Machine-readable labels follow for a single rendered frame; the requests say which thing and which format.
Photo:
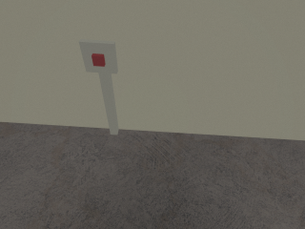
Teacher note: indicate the panel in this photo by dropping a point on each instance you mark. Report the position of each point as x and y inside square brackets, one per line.
[88, 47]

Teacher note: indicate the button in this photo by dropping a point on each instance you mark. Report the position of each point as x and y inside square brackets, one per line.
[98, 59]

